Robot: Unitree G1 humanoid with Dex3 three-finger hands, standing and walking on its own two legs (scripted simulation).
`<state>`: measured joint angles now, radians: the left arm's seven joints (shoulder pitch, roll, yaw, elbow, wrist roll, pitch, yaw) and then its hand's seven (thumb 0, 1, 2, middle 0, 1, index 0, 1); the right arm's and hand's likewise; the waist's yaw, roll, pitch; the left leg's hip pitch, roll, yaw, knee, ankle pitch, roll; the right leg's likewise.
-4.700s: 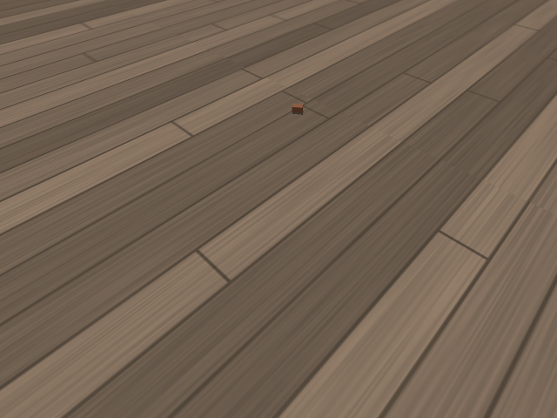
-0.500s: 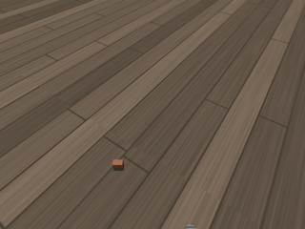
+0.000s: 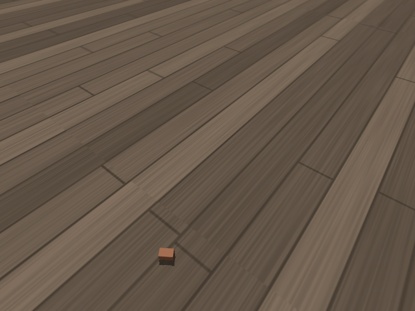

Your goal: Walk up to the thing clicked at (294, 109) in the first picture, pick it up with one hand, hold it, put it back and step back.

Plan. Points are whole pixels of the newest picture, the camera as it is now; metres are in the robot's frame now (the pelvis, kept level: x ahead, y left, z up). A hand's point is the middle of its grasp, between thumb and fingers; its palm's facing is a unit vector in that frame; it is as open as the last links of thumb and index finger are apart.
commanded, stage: walk up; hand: left
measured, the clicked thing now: (166, 254) +0.56 +0.23 -0.74
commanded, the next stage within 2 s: stand in 1.82 s
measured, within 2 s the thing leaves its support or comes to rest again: neither
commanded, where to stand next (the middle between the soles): +0.17 -0.01 m, yaw -1 degrees
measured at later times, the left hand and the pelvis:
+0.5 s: hand out of the picture +0.13 +0.27 -0.15, palm faces -0.07 -0.92 -0.39, open 7.4 cm; pelvis +0.05 +0.01 -0.01, yaw -2 degrees
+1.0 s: hand out of the picture +0.18 +0.24 -0.14, palm faces -0.06 -0.95 -0.30, open 7.4 cm; pelvis +0.07 +0.00 +0.02, yaw -2 degrees
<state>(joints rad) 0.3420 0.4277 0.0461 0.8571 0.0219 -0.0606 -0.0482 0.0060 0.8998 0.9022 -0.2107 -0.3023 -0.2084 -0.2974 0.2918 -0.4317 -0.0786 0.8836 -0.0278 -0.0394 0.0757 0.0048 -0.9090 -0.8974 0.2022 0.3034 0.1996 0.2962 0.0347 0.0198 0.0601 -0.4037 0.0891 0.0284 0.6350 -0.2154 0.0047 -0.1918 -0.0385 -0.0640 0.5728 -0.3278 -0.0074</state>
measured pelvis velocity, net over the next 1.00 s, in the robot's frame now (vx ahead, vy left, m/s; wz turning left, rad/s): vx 0.07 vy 0.00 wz -0.04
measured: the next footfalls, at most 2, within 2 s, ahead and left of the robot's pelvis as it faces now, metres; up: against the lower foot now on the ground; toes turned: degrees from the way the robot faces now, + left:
left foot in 0.02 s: +0.14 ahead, +0.13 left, +0.00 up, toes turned +1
right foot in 0.42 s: +0.13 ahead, -0.13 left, +0.00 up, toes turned -3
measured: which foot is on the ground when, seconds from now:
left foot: up 0.00-0.00, down 0.02-1.00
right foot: down 0.00-0.04, up 0.06-0.40, down 0.42-1.00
